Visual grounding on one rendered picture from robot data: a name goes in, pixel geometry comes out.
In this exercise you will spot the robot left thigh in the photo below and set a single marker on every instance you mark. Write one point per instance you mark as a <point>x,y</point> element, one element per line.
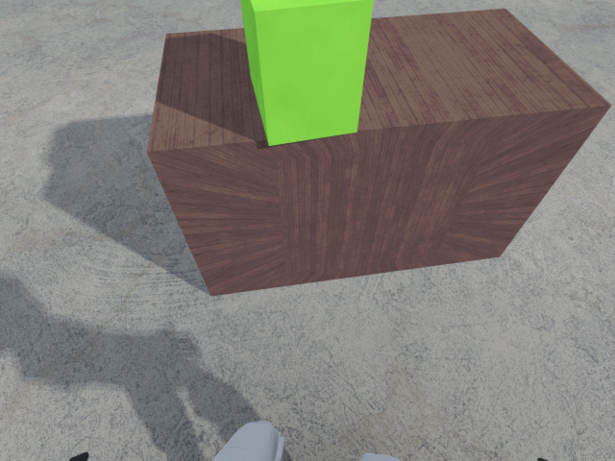
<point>253,442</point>

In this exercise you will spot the pedestal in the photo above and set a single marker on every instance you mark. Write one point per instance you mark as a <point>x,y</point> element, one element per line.
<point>466,121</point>

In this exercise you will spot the carton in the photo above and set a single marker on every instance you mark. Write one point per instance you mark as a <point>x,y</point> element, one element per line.
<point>307,62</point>

